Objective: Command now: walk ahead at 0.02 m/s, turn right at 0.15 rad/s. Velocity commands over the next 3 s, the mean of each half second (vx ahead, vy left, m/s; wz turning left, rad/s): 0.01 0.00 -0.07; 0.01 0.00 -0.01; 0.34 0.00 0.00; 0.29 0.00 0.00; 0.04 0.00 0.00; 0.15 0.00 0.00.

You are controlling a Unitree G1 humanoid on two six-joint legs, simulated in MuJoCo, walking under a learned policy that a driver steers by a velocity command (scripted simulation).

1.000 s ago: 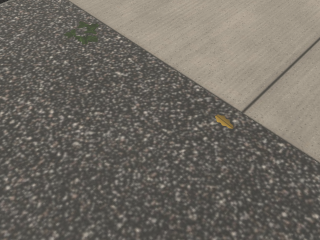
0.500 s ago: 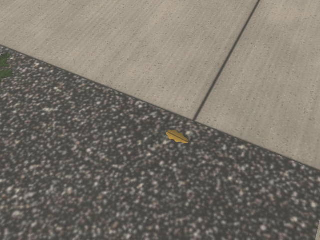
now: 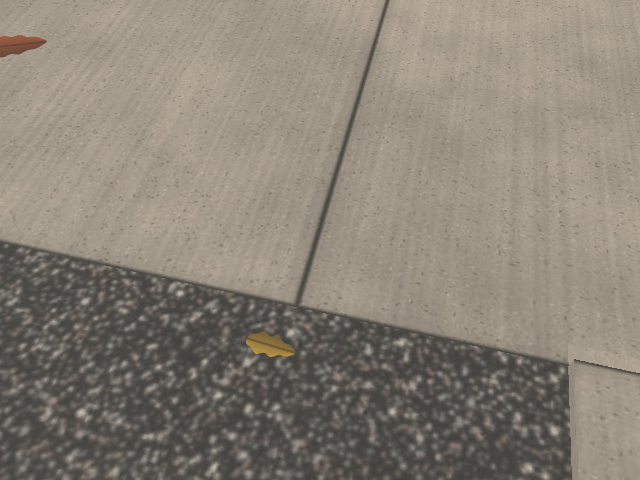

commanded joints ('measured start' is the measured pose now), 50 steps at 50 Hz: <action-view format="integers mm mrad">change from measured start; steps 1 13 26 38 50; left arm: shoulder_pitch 26 49 88 117 165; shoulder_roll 38 49 24 18 54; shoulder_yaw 6 -4 -14 -20 -15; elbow -44 27 110 217 302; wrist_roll -4 25 16 12 -1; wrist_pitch -12 -67 -82 -83 -73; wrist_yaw -5 -20 -18 -14 -1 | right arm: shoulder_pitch -15 3 32 48 70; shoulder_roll -160 -114 -115 -108 -77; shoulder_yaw -39 -20 -30 -31 -24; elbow -47 24 146 242 305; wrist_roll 4 -4 5 9 19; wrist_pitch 3 -7 9 19 22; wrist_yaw -6 -10 -32 -46 -51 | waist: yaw -3 -3 1 1 19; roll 235 -46 19 20 -41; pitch -161 -36 -47 -32 13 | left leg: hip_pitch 173 111 153 158 71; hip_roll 191 34 40 37 -46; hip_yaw -177 -18 -23 -17 76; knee -93 -4 -5 -19 69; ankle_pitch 365 40 121 123 -258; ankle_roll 194 -31 -45 -40 -28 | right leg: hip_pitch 77 97 131 141 111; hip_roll -24 -101 -74 -57 -67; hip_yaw -61 30 1 -25 21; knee -214 -508 -495 -511 -593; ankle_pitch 72 278 384 391 -122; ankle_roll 4 -122 -123 -116 -167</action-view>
